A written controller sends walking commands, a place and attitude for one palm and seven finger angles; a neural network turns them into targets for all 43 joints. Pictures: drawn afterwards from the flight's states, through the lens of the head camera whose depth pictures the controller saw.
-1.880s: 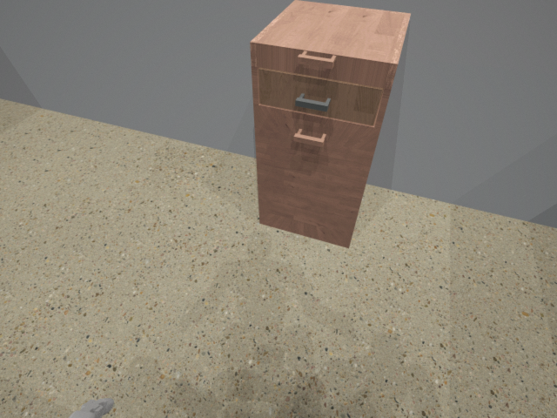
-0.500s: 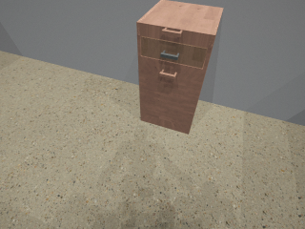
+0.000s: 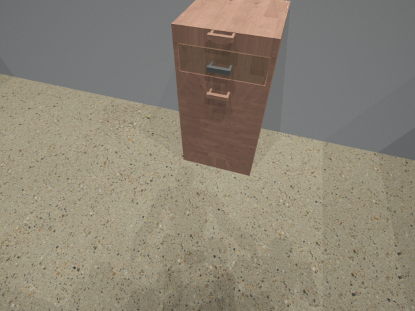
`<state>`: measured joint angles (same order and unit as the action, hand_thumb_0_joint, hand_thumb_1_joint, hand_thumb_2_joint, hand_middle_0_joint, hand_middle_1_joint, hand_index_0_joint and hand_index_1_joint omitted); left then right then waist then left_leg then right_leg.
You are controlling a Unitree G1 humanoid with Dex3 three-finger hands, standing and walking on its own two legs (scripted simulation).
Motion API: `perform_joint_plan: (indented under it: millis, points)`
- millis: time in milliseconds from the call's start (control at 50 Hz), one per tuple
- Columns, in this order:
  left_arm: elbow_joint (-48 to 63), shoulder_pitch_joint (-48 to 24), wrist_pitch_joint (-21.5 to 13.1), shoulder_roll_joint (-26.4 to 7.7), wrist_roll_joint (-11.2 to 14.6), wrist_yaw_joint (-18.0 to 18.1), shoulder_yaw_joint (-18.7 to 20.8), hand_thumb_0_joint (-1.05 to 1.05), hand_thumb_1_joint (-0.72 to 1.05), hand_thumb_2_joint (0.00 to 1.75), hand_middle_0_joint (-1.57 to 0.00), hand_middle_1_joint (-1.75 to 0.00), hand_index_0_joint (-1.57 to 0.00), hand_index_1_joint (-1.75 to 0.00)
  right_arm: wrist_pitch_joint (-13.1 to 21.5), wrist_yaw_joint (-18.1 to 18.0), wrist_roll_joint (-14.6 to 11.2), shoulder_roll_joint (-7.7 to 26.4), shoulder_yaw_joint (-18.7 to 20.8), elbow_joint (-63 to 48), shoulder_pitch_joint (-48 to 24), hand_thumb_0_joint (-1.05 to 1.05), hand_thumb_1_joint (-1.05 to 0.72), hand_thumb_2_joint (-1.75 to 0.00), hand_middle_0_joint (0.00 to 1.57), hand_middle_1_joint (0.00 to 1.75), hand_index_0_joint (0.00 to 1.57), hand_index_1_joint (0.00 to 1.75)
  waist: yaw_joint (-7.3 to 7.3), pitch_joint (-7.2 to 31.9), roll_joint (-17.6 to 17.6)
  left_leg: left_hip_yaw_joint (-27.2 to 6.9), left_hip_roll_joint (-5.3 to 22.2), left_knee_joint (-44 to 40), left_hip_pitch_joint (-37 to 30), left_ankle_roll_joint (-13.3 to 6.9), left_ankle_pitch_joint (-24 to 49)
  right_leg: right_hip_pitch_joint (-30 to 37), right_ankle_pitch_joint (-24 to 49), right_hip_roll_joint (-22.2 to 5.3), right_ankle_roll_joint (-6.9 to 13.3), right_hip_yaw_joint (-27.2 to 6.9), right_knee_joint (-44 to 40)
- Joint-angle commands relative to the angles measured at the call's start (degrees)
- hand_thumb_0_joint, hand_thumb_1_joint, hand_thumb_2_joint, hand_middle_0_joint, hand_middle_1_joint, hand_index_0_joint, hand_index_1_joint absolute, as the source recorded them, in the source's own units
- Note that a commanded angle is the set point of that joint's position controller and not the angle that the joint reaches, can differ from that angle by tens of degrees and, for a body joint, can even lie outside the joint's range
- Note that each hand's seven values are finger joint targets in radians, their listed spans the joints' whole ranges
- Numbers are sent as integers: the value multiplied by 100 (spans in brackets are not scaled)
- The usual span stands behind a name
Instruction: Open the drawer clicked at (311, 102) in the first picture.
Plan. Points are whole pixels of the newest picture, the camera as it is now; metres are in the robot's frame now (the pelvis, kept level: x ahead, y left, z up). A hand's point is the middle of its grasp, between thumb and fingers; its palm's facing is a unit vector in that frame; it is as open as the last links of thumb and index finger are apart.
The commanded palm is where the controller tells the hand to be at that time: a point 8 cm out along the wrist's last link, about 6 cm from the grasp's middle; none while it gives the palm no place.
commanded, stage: turn to face it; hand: left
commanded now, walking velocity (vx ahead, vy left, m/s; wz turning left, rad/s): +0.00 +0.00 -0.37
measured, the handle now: (219, 67) +1.03 +0.02 -0.07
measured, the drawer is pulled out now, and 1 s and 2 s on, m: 0.00 0.00 0.00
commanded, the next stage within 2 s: take the last steps up to it in 0.42 s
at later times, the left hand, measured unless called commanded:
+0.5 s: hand out of the picture +0.06 +0.22 -0.18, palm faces -0.12 -0.97 -0.21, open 7.4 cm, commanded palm none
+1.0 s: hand out of the picture -0.03 +0.19 -0.18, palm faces -0.11 -0.98 -0.14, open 7.4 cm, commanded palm none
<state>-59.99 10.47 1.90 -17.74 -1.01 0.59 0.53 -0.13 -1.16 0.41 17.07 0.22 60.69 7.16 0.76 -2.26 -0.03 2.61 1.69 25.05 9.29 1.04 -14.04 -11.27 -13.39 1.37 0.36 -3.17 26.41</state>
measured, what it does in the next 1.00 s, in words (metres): steps on the spot: right foot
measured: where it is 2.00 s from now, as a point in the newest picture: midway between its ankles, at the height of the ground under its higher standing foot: (220, 277)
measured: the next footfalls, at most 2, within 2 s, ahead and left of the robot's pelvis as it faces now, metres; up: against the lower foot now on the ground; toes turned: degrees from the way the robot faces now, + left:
right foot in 0.70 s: -0.05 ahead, -0.10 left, +0.00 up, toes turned -16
left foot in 1.08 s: +0.20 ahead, +0.12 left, +0.00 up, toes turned -3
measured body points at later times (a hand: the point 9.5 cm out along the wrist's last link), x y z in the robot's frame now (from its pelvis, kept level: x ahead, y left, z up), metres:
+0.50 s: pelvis -0.03 +0.03 +0.00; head -0.02 +0.05 +0.45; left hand +0.06 +0.27 -0.16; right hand -0.05 -0.22 -0.14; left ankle -0.02 +0.13 -0.74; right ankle -0.06 -0.10 -0.68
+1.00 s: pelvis +0.03 +0.02 +0.00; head +0.04 +0.03 +0.44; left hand -0.02 +0.24 -0.17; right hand +0.01 -0.22 -0.15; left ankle +0.13 +0.13 -0.71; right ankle -0.09 -0.09 -0.74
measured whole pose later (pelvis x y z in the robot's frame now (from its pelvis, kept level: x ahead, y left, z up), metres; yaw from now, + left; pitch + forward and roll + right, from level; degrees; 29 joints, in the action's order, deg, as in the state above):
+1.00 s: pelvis +0.03 +0.02 +0.00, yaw -11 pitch +0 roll -2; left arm -64.6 27.4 -2.6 -7.0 -2.1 1.0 1.8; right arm -0.5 1.6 1.0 10.6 3.7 60.0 16.1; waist 1.2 -0.4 -0.3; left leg 5.0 6.3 47.5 29.1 1.4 -14.4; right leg 0.0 -19.5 -1.4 -1.4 4.4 20.1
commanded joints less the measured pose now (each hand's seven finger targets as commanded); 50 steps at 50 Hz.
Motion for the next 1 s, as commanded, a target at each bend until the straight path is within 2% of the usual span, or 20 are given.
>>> perform_joint_plan:
  millis: [0, 100, 180, 220, 300, 320, 340, 360, 420, 460, 500, 560, 620, 640, 660, 680, 700, 740, 820, 980]
  points:
    - [520, 77, -36, -705, -2, -1, 193, 0, 90, 90, -20, -30, -20, -30, -4, -69, 17, 804, 252, -411, 245, 0, -90, -90, 20, 30, 20, 30, -105, 330, 58, -347, 770, -48, -122, -201, 877, -433, 1504, -540, 102, -528, 148]
    - [703, 217, -18, -664, -31, -16, 259, 0, 90, 90, -20, -30, -20, -30, -40, -59, 14, 633, 333, -603, 218, 0, -90, -90, 20, 30, 20, 30, -71, 219, -93, -184, 639, 333, 318, -183, -55, -717, 1007, -616, 215, -954, 109]
    - [773, 321, -19, -834, -39, 35, 368, 0, 90, 90, -20, -30, -20, -30, -80, -47, -4, 218, 328, -618, 419, 0, -90, -90, 20, 30, 20, 30, -51, 172, -1057, 113, 47, 1484, 781, 11, -987, -775, 370, -1346, 732, -2202, -868]
    - [816, 304, -18, -731, -46, 80, 412, 0, 90, 90, -20, -30, -20, -30, -54, -52, -7, 176, 333, -612, 485, 0, -90, -90, 20, 30, 20, 30, -23, 242, -1135, -91, 87, 1826, 1024, -8, -1219, -503, 845, -1393, 942, -2243, -860]
    - [922, 14, -27, -460, -6, 96, 406, 0, 90, 90, -20, -30, -20, -30, 70, -93, -52, 52, 322, -393, 1128, 0, -90, -90, 20, 30, 20, 30, -325, 643, -592, -215, 194, 194, -172, -65, -225, -852, 1227, -896, 575, -1582, -77]
    - [991, 1, -12, -254, 20, 73, 372, 0, 90, 90, -20, -30, -20, -30, 111, -119, -13, 215, 355, -377, 1252, 0, -90, -90, 20, 30, 20, 30, -358, 650, 89, -747, 681, -279, -536, -262, -107, -1373, 679, -420, 319, -1090, 471]
    - [1062, 6, -5, 20, 49, 19, 332, 0, 90, 90, -20, -30, -20, -30, 129, -129, 44, 561, 425, -467, 1168, 0, -90, -90, 20, 30, 20, 30, -302, 467, 1266, -1757, 1585, -886, -492, -687, 185, -1838, -257, 181, 2, -326, 1451]
    - [1026, -26, 23, 4, 9, 31, 369, 0, 90, 90, -20, -30, -20, -30, 110, -115, 53, 567, 438, -534, 910, 0, -90, -90, 20, 30, 20, 30, -260, 284, 1539, -1949, 2110, -1246, 136, -1040, 210, -1727, -1446, 158, -119, -1, 2531]
    - [827, 277, 99, 5, -63, -24, 457, 0, 90, 90, -20, -30, -20, -30, 136, -154, 83, 304, 354, -675, 476, 0, -90, -90, 20, 30, 20, 30, 38, -73, 643, -1233, 1783, -1088, 740, -1153, 521, -1633, -1307, -119, -177, -90, 3580]
    - [769, 347, 99, 238, -45, -56, 382, 0, 90, 90, -20, -30, -20, -30, 123, -145, 114, 304, 372, -605, 541, 0, -90, -90, 20, 30, 20, 30, 17, -46, 739, -631, 1501, -820, 296, -1035, 1091, -1656, -1216, -199, -219, 230, 3060]
    - [785, 182, 79, 354, -32, -63, 324, 0, 90, 90, -20, -30, -20, -30, 113, -147, 119, 257, 382, -458, 860, 0, -90, -90, 20, 30, 20, 30, -144, -27, 894, -462, 1421, -663, 49, -999, 1569, -1469, -1223, -220, -241, 455, 2377]
    - [762, 196, 18, 450, -40, -90, 272, 0, 90, 90, -20, -30, -20, -30, 97, -101, 153, 369, 419, -286, 1275, 0, -90, -90, 20, 30, 20, 30, -298, 161, 1085, -678, 1595, -831, -118, -1007, 246, -1007, -1455, -205, -146, 720, 1534]
    - [550, 662, -86, 501, -69, -115, 257, 0, 90, 90, -20, -30, -20, -30, 64, -35, 128, 364, 429, -234, 1201, 0, -90, -90, 20, 30, 20, 30, -59, 35, 709, -581, 1403, -629, 615, -726, -1418, 78, -732, -93, -51, 935, 134]
    - [416, 904, -149, 397, -81, -99, 272, 0, 90, 90, -20, -30, -20, -30, 64, -8, 104, 204, 401, -205, 1236, 0, -90, -90, 20, 30, 20, 30, 18, 28, 253, -324, 1121, -196, 1033, -512, -1650, 667, -555, -179, 16, 798, -398]
    - [291, 1253, -224, 114, -104, -41, 327, 0, 90, 90, -20, -30, -20, -30, 79, 23, 59, -77, 340, -260, 1168, 0, -90, -90, 20, 30, 20, 30, 180, 35, -542, 216, 704, 844, 1848, -237, -1767, 1297, -1207, -937, 305, -174, -883]
    - [179, 1662, -255, -393, -98, 28, 428, 0, 90, 90, -20, -30, -20, -30, 107, 70, 51, -358, 258, -524, 793, 0, -90, -90, 20, 30, 20, 30, 406, -267, -1880, 724, 130, 2090, 3023, 6, -2068, 1462, -2087, -2083, 864, -2032, -1732]
    - [127, 1893, -261, -464, -38, 72, 427, 0, 90, 90, -20, -30, -20, -30, 80, 115, 129, -78, 321, -708, 262, 0, -90, -90, 20, 30, 20, 30, 556, -554, -1133, 220, 302, 2786, 3187, -52, -1891, 940, -2531, -2496, 1162, -2340, -2033]
    - [142, 1508, -367, -217, -41, 96, 406, 0, 90, 90, -20, -30, -20, -30, 62, 184, 136, -128, 362, -606, 276, 0, -90, -90, 20, 30, 20, 30, 299, -872, -1145, -29, 462, 3290, 3193, -87, -1109, 412, -2488, -2148, 1063, -1982, -2079]
    - [130, 1283, -541, 95, -60, 82, 306, 0, 90, 90, -20, -30, -20, -30, 73, 255, 113, -379, 368, -386, 788, 0, -90, -90, 20, 30, 20, 30, -80, -806, -659, 127, 505, 3181, 2674, 36, -200, 139, -694, -1729, 820, -584, -1825]
    - [-257, 1690, -592, 20, -106, 94, 341, 0, 90, 90, -20, -30, -20, -30, 182, 324, 39, -528, 347, -654, 278, 0, -90, -90, 20, 30, 20, 30, 45, -714, -790, 340, 426, 1634, 1815, -53, -130, 126, 119, -1773, 719, -186, -1468]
